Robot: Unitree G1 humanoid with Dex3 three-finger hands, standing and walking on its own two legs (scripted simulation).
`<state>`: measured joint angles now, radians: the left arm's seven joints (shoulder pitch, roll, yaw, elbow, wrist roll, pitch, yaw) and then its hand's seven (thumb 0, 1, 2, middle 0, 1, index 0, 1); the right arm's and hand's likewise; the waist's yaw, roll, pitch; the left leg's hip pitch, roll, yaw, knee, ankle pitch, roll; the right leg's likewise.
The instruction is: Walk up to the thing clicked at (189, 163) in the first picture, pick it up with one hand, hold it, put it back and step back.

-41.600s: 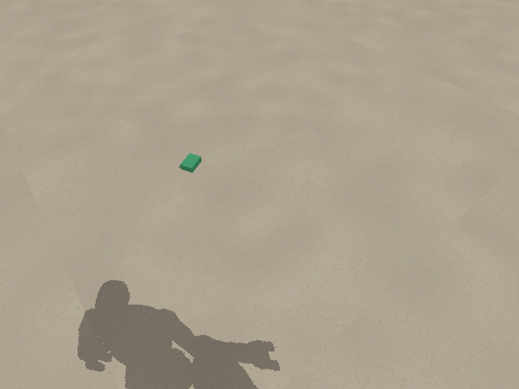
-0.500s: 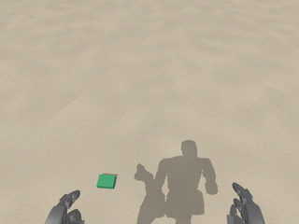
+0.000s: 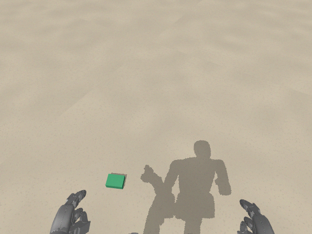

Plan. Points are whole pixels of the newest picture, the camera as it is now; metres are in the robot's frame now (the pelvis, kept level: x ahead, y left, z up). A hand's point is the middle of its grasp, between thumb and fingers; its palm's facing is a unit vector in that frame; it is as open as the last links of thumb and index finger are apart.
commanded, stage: stand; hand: left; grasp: from above
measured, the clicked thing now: (115, 181) +0.52 +0.27 -0.71
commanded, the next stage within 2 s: none
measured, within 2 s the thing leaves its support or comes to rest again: neither
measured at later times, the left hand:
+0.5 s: hand out of the picture +0.06 +0.24 -0.11, palm faces +0.05 -0.95 -0.32, open 7.4 cm
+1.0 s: hand out of the picture +0.04 +0.25 -0.11, palm faces +0.04 -0.94 -0.34, open 7.4 cm
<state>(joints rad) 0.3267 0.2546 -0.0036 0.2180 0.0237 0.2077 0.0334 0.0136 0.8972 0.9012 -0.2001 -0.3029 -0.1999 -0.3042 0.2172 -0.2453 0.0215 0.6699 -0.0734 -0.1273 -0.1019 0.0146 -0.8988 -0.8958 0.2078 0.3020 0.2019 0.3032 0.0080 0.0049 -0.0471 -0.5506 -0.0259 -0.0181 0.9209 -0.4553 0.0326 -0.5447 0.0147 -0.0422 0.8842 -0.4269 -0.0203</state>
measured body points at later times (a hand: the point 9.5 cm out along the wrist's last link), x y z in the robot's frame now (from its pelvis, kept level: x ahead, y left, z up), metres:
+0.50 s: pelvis +0.01 +0.01 +0.05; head +0.01 +0.01 +0.50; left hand +0.06 +0.29 -0.09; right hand +0.09 -0.26 -0.09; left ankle +0.01 +0.10 -0.69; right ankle +0.02 -0.11 -0.69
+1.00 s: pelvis +0.00 +0.01 +0.06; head -0.01 +0.01 +0.50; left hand +0.04 +0.30 -0.08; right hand +0.06 -0.28 -0.09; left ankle +0.01 +0.10 -0.69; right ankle +0.02 -0.11 -0.69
